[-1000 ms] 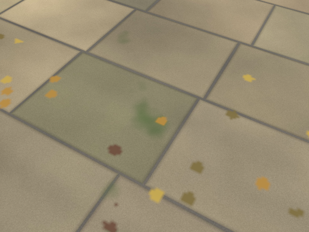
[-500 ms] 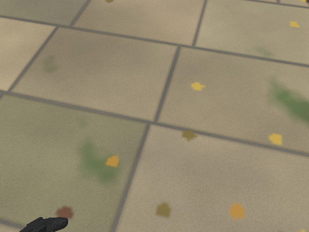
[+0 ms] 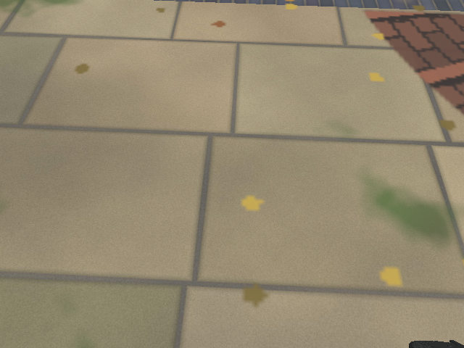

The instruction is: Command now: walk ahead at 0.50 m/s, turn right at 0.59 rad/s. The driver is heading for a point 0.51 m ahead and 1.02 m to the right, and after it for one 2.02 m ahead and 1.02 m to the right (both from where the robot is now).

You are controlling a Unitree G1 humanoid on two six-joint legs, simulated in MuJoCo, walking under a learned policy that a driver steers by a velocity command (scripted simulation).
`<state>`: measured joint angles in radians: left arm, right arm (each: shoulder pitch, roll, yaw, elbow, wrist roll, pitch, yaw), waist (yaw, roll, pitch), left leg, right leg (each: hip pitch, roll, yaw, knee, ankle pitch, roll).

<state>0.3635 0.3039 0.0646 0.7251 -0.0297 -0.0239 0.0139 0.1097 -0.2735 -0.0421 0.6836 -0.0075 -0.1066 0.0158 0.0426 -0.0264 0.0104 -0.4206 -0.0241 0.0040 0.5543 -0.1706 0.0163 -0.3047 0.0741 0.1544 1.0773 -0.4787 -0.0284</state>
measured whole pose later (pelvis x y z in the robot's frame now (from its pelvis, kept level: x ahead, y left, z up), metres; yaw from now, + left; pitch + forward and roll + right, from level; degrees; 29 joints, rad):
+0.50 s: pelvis +0.25 -0.07 -0.01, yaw -18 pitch +1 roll +1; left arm 0.10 0.30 0.07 0.60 -0.02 -0.03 -0.04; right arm 0.29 -0.32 -0.07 0.82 0.02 -0.06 0.00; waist -0.05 0.00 0.07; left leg -0.18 0.07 0.07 1.03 -0.51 -0.03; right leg -0.49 0.04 -0.03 0.64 -0.19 -0.10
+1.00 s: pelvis +0.53 -0.14 +0.00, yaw -35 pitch +2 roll +1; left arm 0.37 0.30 0.07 0.73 -0.03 -0.02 0.02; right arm 0.09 -0.27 -0.05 0.69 -0.01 -0.11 0.02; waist 0.05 -0.03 0.01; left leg -0.41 -0.03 0.01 0.56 -0.18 0.02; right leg -0.29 0.07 0.16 1.09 -0.48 -0.03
